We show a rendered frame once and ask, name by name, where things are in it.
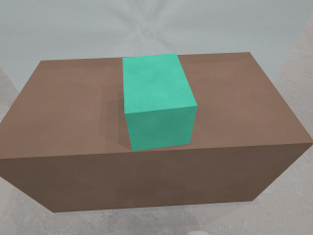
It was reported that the pedestal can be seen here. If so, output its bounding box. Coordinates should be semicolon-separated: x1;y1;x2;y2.
0;52;313;213

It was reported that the carton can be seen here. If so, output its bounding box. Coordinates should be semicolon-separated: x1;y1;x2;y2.
122;53;198;151

